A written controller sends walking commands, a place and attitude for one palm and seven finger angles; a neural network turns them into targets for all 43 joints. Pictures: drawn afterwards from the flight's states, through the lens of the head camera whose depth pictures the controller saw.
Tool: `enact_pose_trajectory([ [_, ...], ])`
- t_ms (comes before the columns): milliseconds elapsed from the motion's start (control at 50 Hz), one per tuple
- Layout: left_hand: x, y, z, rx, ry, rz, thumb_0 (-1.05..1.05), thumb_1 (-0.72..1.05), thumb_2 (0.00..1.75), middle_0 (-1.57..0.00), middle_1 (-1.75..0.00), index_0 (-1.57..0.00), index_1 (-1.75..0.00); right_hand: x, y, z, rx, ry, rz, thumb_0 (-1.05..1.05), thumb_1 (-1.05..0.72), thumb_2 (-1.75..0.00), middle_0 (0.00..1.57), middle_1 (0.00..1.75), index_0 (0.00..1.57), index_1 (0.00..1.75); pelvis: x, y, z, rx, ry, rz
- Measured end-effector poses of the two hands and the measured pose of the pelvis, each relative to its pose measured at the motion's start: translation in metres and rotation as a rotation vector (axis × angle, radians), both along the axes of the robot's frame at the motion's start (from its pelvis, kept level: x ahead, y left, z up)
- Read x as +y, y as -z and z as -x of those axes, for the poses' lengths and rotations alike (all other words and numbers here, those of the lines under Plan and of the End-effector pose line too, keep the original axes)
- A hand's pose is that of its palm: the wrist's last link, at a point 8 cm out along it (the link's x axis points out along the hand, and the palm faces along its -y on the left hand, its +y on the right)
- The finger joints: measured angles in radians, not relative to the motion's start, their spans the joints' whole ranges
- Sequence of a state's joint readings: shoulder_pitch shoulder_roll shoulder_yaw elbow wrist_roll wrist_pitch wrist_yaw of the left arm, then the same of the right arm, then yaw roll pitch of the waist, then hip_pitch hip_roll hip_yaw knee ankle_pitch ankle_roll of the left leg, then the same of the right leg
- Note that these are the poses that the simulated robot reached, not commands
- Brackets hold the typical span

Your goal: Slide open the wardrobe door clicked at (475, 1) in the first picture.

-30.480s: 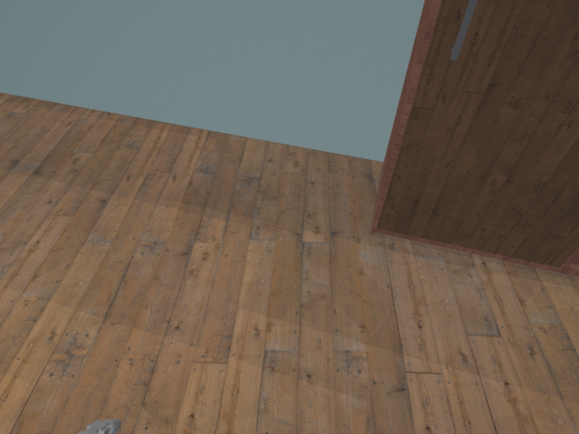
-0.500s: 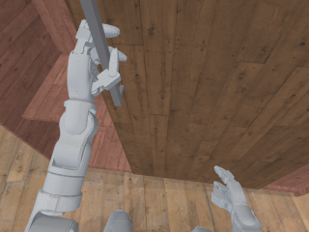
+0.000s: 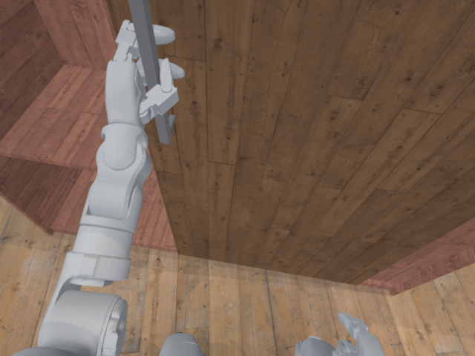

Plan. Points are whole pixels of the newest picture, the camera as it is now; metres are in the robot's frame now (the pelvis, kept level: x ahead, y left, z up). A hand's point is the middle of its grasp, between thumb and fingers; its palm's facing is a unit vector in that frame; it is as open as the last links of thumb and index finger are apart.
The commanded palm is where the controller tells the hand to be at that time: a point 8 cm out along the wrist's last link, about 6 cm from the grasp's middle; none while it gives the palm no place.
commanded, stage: step sideways, sliding the door along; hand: left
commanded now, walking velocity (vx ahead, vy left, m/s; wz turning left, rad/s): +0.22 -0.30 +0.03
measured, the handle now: (154, 52) +0.45 +0.22 +0.22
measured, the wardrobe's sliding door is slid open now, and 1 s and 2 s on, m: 0.56 0.56 0.56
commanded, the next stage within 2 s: stop walking and hold the door there in 0.34 s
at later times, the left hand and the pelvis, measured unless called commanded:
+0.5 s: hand (178, 89) +0.41 +0.18 +0.20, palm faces +0.47 -0.88 -0.04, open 6.5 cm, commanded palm +0.38 +0.20 +0.16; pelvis +0.04 -0.12 +0.00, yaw +4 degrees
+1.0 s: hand (171, 89) +0.42 +0.19 +0.19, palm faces +0.56 -0.81 -0.15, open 5.8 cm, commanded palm +0.38 +0.21 +0.16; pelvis +0.04 -0.14 -0.02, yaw -2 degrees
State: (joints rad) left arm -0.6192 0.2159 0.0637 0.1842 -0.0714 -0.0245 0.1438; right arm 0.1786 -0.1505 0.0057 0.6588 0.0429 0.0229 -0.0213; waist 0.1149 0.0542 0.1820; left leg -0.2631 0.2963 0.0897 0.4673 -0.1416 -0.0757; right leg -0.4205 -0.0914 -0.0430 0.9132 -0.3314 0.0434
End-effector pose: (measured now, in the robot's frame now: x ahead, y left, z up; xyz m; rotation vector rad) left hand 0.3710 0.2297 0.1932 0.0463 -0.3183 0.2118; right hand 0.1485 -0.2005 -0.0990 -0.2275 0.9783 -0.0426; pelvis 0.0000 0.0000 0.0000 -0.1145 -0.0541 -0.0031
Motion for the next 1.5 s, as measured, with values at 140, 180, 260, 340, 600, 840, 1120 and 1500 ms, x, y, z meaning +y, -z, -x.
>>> enact_pose_trajectory([
  [140, -0.012, 0.000, 0.002, 0.004, -0.210, -0.010, 0.01, 0.81, 0.88, -0.44, -1.40, -0.17, -1.31, -0.059, 0.027, -0.036, -0.096, -0.072, -0.048, 0.01, -0.90, -0.90, 0.20, 0.30, 0.20, 0.30, -0.070, 0.030, -0.001, 0.012, -0.051, -0.059],
  [180, -0.014, -0.001, 0.002, 0.017, -0.244, -0.015, 0.00, 0.81, 0.87, -0.44, -1.40, -0.15, -1.31, -0.076, 0.029, -0.047, -0.099, -0.060, -0.023, 0.01, -0.90, -0.90, 0.20, 0.30, 0.20, 0.30, -0.074, 0.029, -0.003, 0.009, -0.080, -0.064],
  [260, -0.016, 0.000, 0.002, 0.000, -0.251, 0.010, 0.00, 0.82, 0.87, -0.44, -1.40, -0.14, -1.34, -0.100, 0.021, -0.062, -0.079, -0.053, 0.056, 0.01, -0.90, -0.90, 0.20, 0.30, 0.20, 0.30, -0.077, 0.023, -0.013, 0.020, -0.094, -0.096],
  [340, -0.015, 0.003, 0.003, -0.040, -0.240, -0.005, 0.01, 0.82, 0.86, -0.43, -1.40, -0.11, -1.27, -0.110, 0.016, -0.076, -0.099, -0.050, 0.075, 0.01, -0.90, -0.90, 0.20, 0.30, 0.20, 0.30, -0.083, 0.030, -0.018, -0.028, -0.077, -0.056],
  [600, -0.009, -0.001, 0.004, 0.052, -0.338, -0.165, -0.07, 0.72, 0.84, -0.43, -1.40, -0.24, -1.31, -0.127, -0.015, -0.109, -0.154, -0.100, -0.038, 0.01, -0.90, -0.90, 0.21, 0.30, 0.20, 0.30, -0.148, 0.002, -0.053, -0.011, -0.036, 0.001],
  [840, -0.010, -0.006, 0.006, 0.117, -0.477, -0.249, -0.13, 0.63, 0.82, -0.45, -1.40, -0.34, -1.36, -0.236, 0.007, -0.088, -0.207, 0.108, 0.089, 0.01, -0.90, -0.90, 0.20, 0.30, 0.20, 0.30, -0.160, 0.021, -0.059, 0.001, -0.010, -0.142],
  [1120, -0.010, 0.000, 0.003, 0.066, -0.349, -0.113, -0.07, 0.74, 0.80, -0.45, -1.40, -0.30, -1.36, -0.207, -0.020, 0.044, -0.118, 0.252, 0.151, 0.01, -0.90, -0.90, 0.20, 0.30, 0.20, 0.30, -0.133, 0.005, -0.030, 0.003, 0.052, -0.050],
  [1500, -0.011, -0.006, 0.007, 0.178, -0.366, -0.123, -0.08, 0.72, 0.78, -0.45, -1.40, -0.35, -1.37, -0.222, 0.013, 0.111, -0.024, 0.308, 0.131, 0.01, -0.90, -0.90, 0.21, 0.30, 0.20, 0.30, -0.141, 0.014, -0.001, 0.023, 0.103, -0.094],
])
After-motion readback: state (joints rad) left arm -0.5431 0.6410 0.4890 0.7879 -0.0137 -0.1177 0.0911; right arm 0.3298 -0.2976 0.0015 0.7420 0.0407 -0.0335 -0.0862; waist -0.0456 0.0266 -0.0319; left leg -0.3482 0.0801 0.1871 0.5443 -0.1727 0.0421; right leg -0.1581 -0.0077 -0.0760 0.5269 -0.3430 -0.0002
